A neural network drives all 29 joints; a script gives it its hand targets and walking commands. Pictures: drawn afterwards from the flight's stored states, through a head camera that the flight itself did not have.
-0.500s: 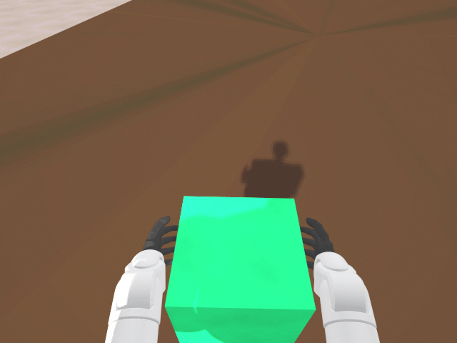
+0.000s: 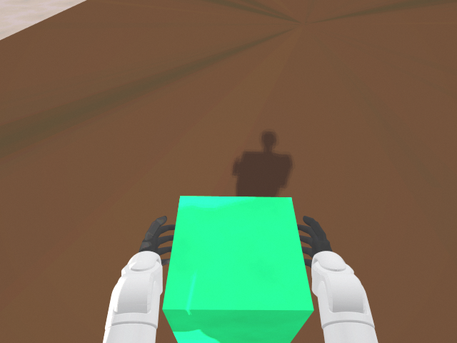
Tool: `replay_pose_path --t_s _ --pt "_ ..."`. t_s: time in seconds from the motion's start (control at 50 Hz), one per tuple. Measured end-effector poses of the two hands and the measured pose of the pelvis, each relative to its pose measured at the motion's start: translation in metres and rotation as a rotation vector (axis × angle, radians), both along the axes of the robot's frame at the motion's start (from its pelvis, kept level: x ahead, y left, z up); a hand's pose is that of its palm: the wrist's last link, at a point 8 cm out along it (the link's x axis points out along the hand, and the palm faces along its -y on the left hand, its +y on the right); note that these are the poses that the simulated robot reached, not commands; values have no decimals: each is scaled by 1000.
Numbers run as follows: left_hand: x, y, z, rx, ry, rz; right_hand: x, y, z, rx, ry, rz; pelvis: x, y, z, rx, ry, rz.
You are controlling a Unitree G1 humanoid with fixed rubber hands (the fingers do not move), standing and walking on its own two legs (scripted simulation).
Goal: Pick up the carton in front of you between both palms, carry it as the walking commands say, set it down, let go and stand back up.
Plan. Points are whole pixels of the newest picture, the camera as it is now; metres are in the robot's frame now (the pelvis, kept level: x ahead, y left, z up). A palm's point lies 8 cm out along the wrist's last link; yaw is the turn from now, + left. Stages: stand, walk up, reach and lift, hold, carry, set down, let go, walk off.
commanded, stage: hold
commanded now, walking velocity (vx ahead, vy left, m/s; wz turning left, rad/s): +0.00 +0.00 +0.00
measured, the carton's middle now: (234, 276) +0.28 +0.01 -0.05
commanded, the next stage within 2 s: set down in 0.56 s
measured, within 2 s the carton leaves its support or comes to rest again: neither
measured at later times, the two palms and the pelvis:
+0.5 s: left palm (143, 259) +0.27 +0.17 +0.04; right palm (321, 272) +0.25 -0.13 +0.04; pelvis -0.02 +0.03 +0.00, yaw -4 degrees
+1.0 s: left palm (152, 256) +0.32 +0.18 -0.04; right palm (300, 260) +0.32 -0.12 -0.03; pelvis -0.03 +0.03 -0.02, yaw -1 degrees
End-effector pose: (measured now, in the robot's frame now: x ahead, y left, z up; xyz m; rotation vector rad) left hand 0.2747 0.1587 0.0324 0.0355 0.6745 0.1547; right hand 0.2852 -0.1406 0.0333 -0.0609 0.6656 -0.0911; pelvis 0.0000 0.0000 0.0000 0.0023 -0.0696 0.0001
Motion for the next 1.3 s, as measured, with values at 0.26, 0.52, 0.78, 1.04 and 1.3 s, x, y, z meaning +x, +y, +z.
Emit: replay_pose_path --t_s 0.26,0.52,0.78,1.04,1.3 --pt "1 -13 5 -5 -10 -105 -30 -12 7 2 -10 -108 -16 17 -1 -2 -79 -61" --pt "-6 10 7 -17 -12 -91 -33 10 12 -3 -12 -98 -25 36 -2 -11 -97 -65" --pt "15 17 2 -70 -6 -46 -10 17 6 29 -7 -109 -21 42 -7 -3 -83 -40" --pt "47 18 -94 -37 43 -30 34 18 -89 -4 45 -54 -28 32 -30 -3 186 -18" --pt "71 5 -211 -50 -36 -38 52 5 -205 48 -35 -112 -39 19 -98 -4 599 -30"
